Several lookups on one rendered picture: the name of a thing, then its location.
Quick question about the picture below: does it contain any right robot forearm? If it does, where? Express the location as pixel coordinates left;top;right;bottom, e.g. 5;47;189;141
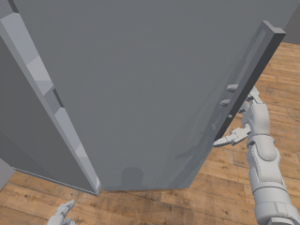
246;135;300;225

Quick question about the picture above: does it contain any fridge door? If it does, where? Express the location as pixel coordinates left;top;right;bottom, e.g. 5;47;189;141
13;0;300;191

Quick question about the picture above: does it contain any robot left hand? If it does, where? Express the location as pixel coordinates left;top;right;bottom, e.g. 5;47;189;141
46;200;76;225

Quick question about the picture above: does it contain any handle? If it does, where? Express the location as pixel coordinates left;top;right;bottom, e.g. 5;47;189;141
211;21;287;141

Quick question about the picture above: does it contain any robot right hand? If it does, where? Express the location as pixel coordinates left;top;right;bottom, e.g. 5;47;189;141
213;84;270;147

